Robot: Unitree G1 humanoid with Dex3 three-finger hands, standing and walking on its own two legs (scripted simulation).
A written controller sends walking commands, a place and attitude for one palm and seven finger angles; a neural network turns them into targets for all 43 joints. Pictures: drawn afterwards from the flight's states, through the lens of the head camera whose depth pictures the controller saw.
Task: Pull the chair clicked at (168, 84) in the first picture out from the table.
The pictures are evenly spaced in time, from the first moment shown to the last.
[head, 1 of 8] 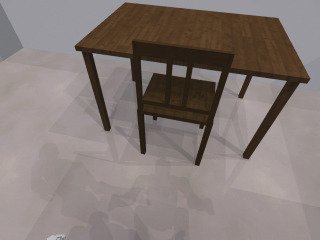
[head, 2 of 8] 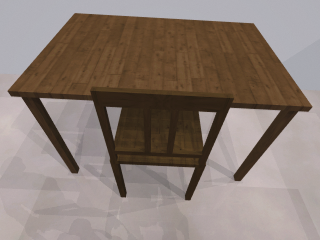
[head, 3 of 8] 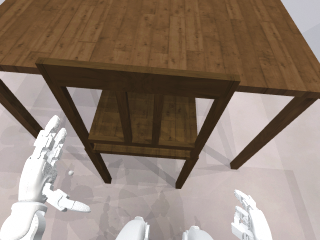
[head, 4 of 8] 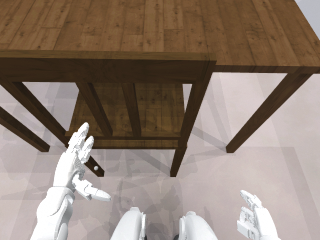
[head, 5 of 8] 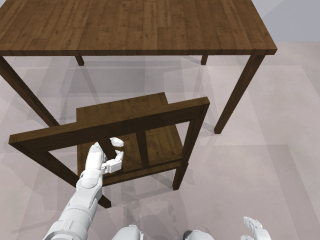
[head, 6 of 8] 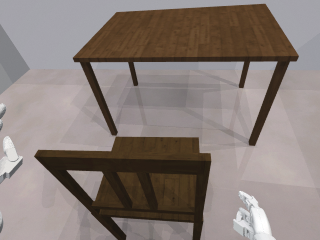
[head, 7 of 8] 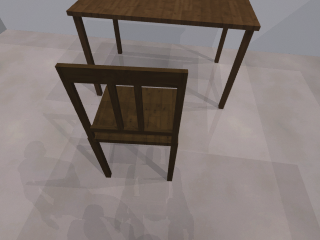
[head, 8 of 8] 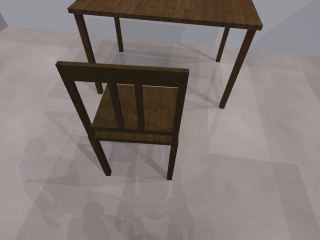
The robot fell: no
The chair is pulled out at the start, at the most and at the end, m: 0.00 0.60 0.60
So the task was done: yes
